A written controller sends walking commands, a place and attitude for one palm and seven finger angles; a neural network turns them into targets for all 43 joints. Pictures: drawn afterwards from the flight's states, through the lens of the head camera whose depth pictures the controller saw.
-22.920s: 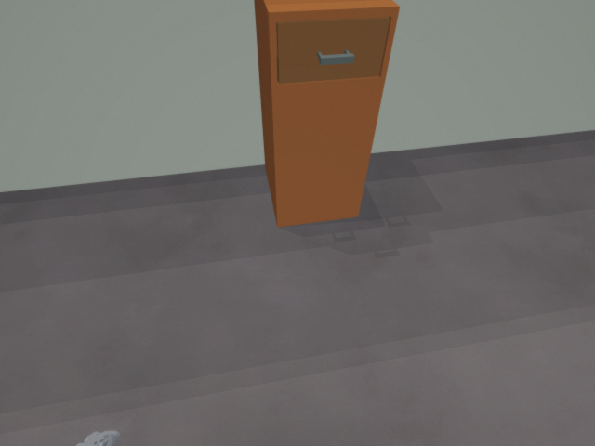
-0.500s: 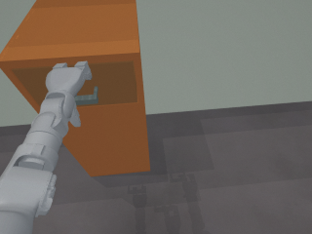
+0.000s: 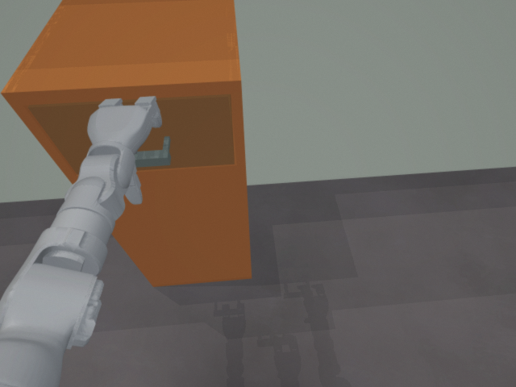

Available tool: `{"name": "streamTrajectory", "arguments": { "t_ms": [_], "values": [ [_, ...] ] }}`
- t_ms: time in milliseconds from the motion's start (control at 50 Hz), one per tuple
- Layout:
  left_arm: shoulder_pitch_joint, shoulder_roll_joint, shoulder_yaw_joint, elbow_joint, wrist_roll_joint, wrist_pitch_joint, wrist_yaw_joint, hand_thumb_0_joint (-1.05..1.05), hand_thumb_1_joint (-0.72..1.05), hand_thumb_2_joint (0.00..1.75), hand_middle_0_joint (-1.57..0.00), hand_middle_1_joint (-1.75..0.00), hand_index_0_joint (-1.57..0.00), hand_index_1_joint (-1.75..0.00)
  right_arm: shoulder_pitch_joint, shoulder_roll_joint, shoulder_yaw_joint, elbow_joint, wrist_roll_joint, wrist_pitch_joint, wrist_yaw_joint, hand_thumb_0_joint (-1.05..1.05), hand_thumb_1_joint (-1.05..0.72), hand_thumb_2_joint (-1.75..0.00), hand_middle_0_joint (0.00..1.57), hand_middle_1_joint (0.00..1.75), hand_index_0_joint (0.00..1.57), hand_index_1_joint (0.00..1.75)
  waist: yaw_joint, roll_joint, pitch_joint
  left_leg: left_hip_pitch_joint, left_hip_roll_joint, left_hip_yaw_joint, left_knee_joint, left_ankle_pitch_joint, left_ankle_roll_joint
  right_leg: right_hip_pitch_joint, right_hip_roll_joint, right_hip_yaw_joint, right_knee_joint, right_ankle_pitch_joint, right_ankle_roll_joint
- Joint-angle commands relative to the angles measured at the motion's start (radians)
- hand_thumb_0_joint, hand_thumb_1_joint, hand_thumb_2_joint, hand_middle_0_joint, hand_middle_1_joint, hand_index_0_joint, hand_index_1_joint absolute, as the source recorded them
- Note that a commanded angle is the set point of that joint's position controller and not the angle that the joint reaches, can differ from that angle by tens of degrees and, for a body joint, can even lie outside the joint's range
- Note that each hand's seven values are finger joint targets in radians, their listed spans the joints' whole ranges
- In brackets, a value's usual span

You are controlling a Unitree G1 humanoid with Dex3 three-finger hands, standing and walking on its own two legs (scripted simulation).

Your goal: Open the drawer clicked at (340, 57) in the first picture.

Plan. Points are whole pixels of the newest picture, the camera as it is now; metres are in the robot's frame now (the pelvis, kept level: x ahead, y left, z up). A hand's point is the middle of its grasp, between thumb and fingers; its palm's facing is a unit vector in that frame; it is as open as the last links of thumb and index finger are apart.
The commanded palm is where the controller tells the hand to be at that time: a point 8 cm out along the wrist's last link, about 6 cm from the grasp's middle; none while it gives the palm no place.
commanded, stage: re-aim the fingers above the handle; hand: left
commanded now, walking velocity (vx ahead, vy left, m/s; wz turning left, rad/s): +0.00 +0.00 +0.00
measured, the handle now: (142, 151) +0.53 +0.22 +0.04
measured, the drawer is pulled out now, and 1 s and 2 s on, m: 0.00 0.00 0.00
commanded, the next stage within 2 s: lower the fingers behind the handle in 0.72 s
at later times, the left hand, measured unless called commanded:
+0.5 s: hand (132, 152) +0.47 +0.21 +0.09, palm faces -0.02 -0.03 -1.00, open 13.8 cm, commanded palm +0.45 +0.21 +0.15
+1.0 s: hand (137, 153) +0.48 +0.20 +0.08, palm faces -0.03 -0.02 -1.00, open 13.8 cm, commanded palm +0.45 +0.21 +0.14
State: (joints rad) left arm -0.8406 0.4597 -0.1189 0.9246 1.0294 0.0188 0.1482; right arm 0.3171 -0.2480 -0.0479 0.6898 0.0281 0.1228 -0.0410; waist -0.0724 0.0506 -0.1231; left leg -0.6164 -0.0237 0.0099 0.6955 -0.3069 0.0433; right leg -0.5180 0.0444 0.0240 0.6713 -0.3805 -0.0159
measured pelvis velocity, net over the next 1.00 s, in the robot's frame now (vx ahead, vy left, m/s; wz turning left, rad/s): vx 0.01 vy -0.01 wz -0.01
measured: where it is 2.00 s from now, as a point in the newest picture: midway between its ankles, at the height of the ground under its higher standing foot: outside the picture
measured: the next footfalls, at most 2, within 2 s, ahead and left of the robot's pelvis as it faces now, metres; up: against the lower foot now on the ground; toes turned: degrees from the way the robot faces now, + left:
none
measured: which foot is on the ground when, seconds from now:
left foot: down 0.00-1.00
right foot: down 0.00-1.00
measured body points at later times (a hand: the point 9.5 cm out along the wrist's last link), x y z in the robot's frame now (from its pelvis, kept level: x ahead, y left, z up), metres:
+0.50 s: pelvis +0.00 -0.01 +0.00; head +0.06 -0.02 +0.45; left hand +0.47 +0.21 +0.15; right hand +0.03 -0.29 -0.13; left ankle +0.01 +0.09 -0.72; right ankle -0.04 -0.12 -0.72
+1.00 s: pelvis +0.01 -0.01 +0.00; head +0.06 -0.03 +0.45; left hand +0.47 +0.20 +0.14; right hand +0.06 -0.28 -0.13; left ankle +0.01 +0.09 -0.72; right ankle -0.04 -0.12 -0.72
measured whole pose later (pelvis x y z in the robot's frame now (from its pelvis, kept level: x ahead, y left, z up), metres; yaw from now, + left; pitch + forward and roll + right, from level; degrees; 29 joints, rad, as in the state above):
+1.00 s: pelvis +0.01 -0.01 +0.00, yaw -1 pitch +14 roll -1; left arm -0.78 0.47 -0.07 0.91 1.04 0.01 0.16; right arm 0.32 -0.25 -0.05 0.67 0.03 0.13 -0.04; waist -0.07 0.06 -0.14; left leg -0.61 -0.01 0.02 0.69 -0.32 0.03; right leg -0.52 0.06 0.03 0.67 -0.39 -0.03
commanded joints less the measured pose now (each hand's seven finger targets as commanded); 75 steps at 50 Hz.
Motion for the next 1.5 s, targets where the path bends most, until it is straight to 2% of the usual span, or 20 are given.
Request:
{"name": "streamTrajectory", "arguments": {
  "t_ms": [0,60,140,260,340,360,400,460,520,660,720,760,880,960,1000,1040,1240,1280,1360,1480],
  "values": [
    [-0.55,0.238,0.088,-0.161,0.013,0.014,0.068,0.0,-0.5,0.3,-0.3,-1.2,-0.3,-1.2,0.086,-0.156,-0.048,-0.069,-0.002,-0.024,-0.009,0.0,-0.9,-0.9,0.2,0.3,0.2,0.3,-0.039,0.007,-0.365,0.365,0.017,-0.021,-0.034,0.341,0.002,-0.027,0.027,-0.039,-0.073,0.29,-0.026],
    [-0.51,0.317,0.157,-0.137,0.017,0.025,0.071,0.0,-0.5,0.3,-0.3,-1.2,-0.3,-1.2,0.09,-0.163,-0.047,-0.074,-0.007,-0.021,-0.009,0.0,-0.9,-0.9,0.2,0.3,0.2,0.3,-0.016,-0.017,-0.412,0.334,0.016,-0.004,-0.03,0.377,0.006,0.052,0.024,-0.031,-0.071,0.354,-0.024],
    [-0.455,0.312,0.143,-0.105,0.02,0.042,0.058,0.0,-0.5,0.3,-0.3,-1.2,-0.3,-1.2,0.083,-0.164,-0.042,-0.087,0.003,-0.013,-0.013,0.0,-0.9,-0.9,0.2,0.3,0.2,0.3,-0.014,-0.039,-0.352,0.28,0.013,0.01,-0.042,0.337,0.009,0.062,0.022,-0.026,-0.081,0.358,-0.016],
    [-0.427,0.337,0.157,-0.152,0.008,0.014,0.035,0.0,-0.5,0.3,-0.3,-1.2,-0.3,-1.2,0.081,-0.166,-0.046,-0.098,0.005,-0.013,-0.022,0.0,-0.9,-0.9,0.2,0.3,0.2,0.3,-0.011,-0.042,-0.369,0.281,0.012,0.018,-0.05,0.335,0.014,0.113,0.017,-0.011,-0.099,0.384,-0.015],
    [-0.429,0.257,0.101,-0.25,-0.005,-0.032,0.026,0.0,-0.5,0.3,-0.3,-1.2,-0.3,-1.2,0.083,-0.157,-0.057,-0.093,0.005,-0.021,-0.019,0.0,-0.9,-0.9,0.2,0.3,0.2,0.3,-0.023,0.026,-0.376,0.364,0.014,0.011,-0.039,0.393,0.013,0.059,0.026,-0.018,-0.093,0.398,-0.019],
    [-0.417,0.248,0.103,-0.262,-0.017,-0.039,0.025,0.0,-0.5,0.3,-0.3,-1.2,-0.3,-1.2,0.084,-0.157,-0.06,-0.092,0.004,-0.021,-0.017,0.0,-0.9,-0.9,0.2,0.3,0.2,0.3,-0.026,-0.003,-0.384,0.366,0.014,0.008,-0.038,0.406,0.016,0.075,0.025,-0.018,-0.1,0.406,-0.018],
    [-0.41,0.305,0.149,-0.253,-0.015,-0.041,0.036,0.0,-0.5,0.3,-0.3,-1.2,-0.3,-1.2,0.08,-0.162,-0.059,-0.081,0.006,-0.022,-0.018,0.0,-0.9,-0.9,0.2,0.3,0.2,0.3,-0.018,0.0,-0.366,0.35,0.011,0.009,-0.041,0.371,0.016,0.074,0.025,-0.014,-0.101,0.396,-0.017],
    [-0.443,0.318,0.145,-0.241,-0.005,-0.031,0.053,0.0,-0.5,0.3,-0.3,-1.2,-0.3,-1.2,0.069,-0.164,-0.051,-0.072,0.007,-0.019,-0.018,0.0,-0.9,-0.9,0.2,0.3,0.2,0.3,-0.022,-0.004,-0.339,0.318,0.009,0.008,-0.051,0.343,0.013,0.076,0.02,-0.015,-0.103,0.374,-0.019],
    [-0.437,0.311,0.14,-0.235,0.003,-0.013,0.066,0.0,-0.5,0.3,-0.3,-1.2,-0.3,-1.2,0.061,-0.16,-0.052,-0.074,0.009,-0.021,-0.015,0.0,-0.9,-0.9,0.2,0.3,0.2,0.3,-0.018,0.023,-0.36,0.339,0.005,0.013,-0.045,0.355,0.012,0.072,0.021,-0.015,-0.097,0.385,-0.019],
    [-0.456,0.269,0.1,-0.187,-0.007,0.009,0.029,0.0,-0.5,0.3,-0.3,-1.2,-0.3,-1.2,0.058,-0.162,-0.048,-0.079,0.007,-0.02,-0.017,0.0,-0.9,-0.9,0.2,0.3,0.2,0.3,-0.036,-0.036,-0.337,0.328,0.007,0.012,-0.044,0.343,0.015,0.078,0.015,-0.013,-0.107,0.39,-0.014],
    [-0.479,0.218,0.059,-0.205,-0.005,-0.001,0.021,0.0,-0.5,0.3,-0.3,-1.2,-0.3,-1.2,0.058,-0.156,-0.048,-0.083,0.006,-0.021,-0.016,0.0,-0.9,-0.9,0.2,0.3,0.2,0.3,-0.041,-0.001,-0.334,0.357,0.006,0.007,-0.038,0.356,0.013,0.034,0.019,-0.019,-0.096,0.379,-0.016],
    [-0.464,0.28,0.12,-0.225,-0.01,-0.015,0.023,0.0,-0.5,0.3,-0.3,-1.2,-0.3,-1.2,0.063,-0.16,-0.048,-0.088,-0.001,-0.02,-0.016,0.0,-0.9,-0.9,0.2,0.3,0.2,0.3,-0.021,-0.013,-0.389,0.355,0.006,0.009,-0.03,0.394,0.015,0.086,0.018,-0.013,-0.089,0.421,-0.018],
    [-0.366,0.267,0.129,-0.177,0.008,-0.003,0.051,0.0,-0.5,0.3,-0.3,-1.2,-0.3,-1.2,0.056,-0.153,-0.046,-0.101,0.002,-0.01,-0.006,0.0,-0.9,-0.9,0.2,0.3,0.2,0.3,0.002,-0.018,-0.371,0.303,0.003,0.018,-0.024,0.404,0.011,0.092,0.019,-0.016,-0.07,0.445,-0.017],
    [-0.388,0.233,0.11,-0.22,0.003,-0.006,0.061,0.0,-0.5,0.3,-0.3,-1.2,-0.3,-1.2,0.066,-0.155,-0.056,-0.096,-0.003,-0.009,-0.001,0.0,-0.9,-0.9,0.2,0.3,0.2,0.3,-0.017,-0.037,-0.383,0.323,0.007,0.016,-0.014,0.429,0.014,0.086,0.02,-0.017,-0.072,0.466,-0.017],
    [-0.361,0.281,0.147,-0.195,0.005,-0.003,0.067,0.0,-0.5,0.3,-0.3,-1.2,-0.3,-1.2,0.067,-0.16,-0.055,-0.093,0.0,-0.007,-0.007,0.0,-0.9,-0.9,0.2,0.3,0.2,0.3,-0.013,-0.048,-0.365,0.301,0.003,0.017,-0.017,0.391,0.016,0.085,0.021,-0.012,-0.075,0.451,-0.013],
    [-0.426,0.272,0.128,-0.238,0.011,-0.016,0.078,0.0,-0.5,0.3,-0.3,-1.2,-0.3,-1.2,0.068,-0.155,-0.055,-0.088,-0.001,-0.012,-0.009,0.0,-0.9,-0.9,0.2,0.3,0.2,0.3,-0.021,-0.008,-0.381,0.306,0.002,0.018,-0.014,0.382,0.016,0.073,0.02,-0.008,-0.071,0.441,-0.014],
    [-0.414,0.242,0.112,-0.168,0.022,-0.014,0.117,0.0,-0.5,0.3,-0.3,-1.2,-0.3,-1.2,0.097,-0.157,-0.064,-0.061,-0.006,-0.023,-0.006,0.0,-0.9,-0.9,0.2,0.3,0.2,0.3,-0.037,0.002,-0.385,0.302,0.006,0.011,0.004,0.365,0.011,0.014,0.027,-0.016,-0.057,0.394,-0.017],
    [-0.377,0.283,0.148,-0.13,0.021,-0.013,0.116,0.0,-0.5,0.3,-0.3,-1.2,-0.3,-1.2,0.102,-0.162,-0.061,-0.06,-0.007,-0.022,-0.009,0.0,-0.9,-0.9,0.2,0.3,0.2,0.3,-0.03,-0.014,-0.388,0.278,0.004,0.013,0.007,0.362,0.013,0.034,0.025,-0.011,-0.055,0.408,-0.015],
    [-0.412,0.241,0.11,-0.129,0.027,-0.02,0.119,0.0,-0.5,0.3,-0.3,-1.2,-0.3,-1.2,0.108,-0.161,-0.062,-0.057,-0.009,-0.025,-0.009,0.0,-0.9,-0.9,0.2,0.3,0.2,0.3,-0.048,0.0,-0.371,0.275,0.01,0.008,0.014,0.358,0.01,-0.005,0.027,-0.016,-0.051,0.384,-0.018],
    [-0.364,0.301,0.166,-0.101,0.034,-0.036,0.14,0.0,-0.5,0.3,-0.3,-1.2,-0.3,-1.2,0.121,-0.163,-0.062,-0.058,-0.011,-0.026,-0.012,0.0,-0.9,-0.9,0.2,0.3,0.2,0.3,-0.028,-0.012,-0.408,0.236,0.006,0.012,0.03,0.359,0.01,0.013,0.027,-0.011,-0.032,0.406,-0.015]
  ]
}}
